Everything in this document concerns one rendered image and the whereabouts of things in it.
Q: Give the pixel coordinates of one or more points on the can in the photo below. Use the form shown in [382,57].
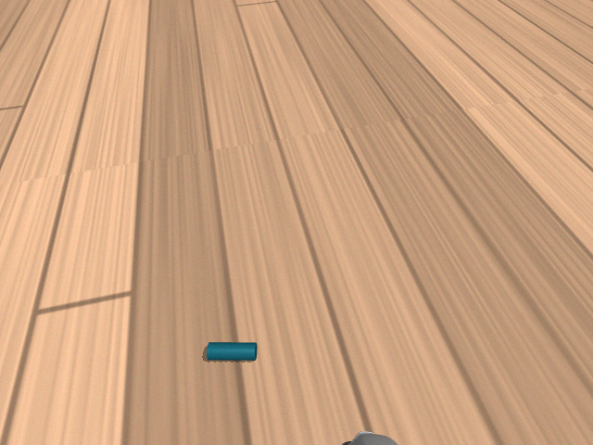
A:
[237,351]

